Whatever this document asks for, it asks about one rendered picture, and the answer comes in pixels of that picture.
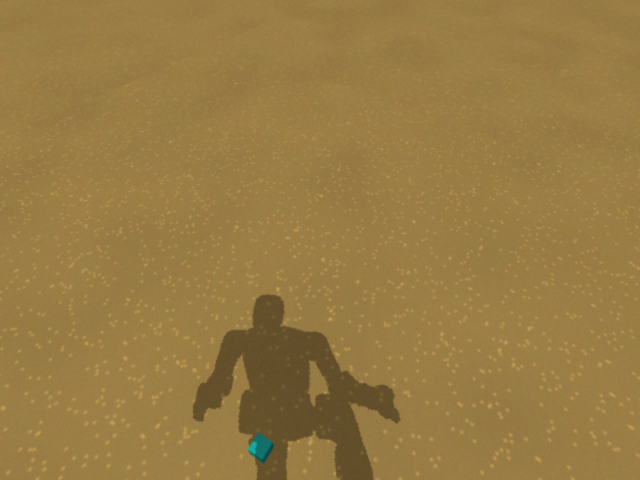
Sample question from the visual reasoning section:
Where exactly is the cube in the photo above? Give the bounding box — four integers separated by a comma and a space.
248, 433, 274, 463

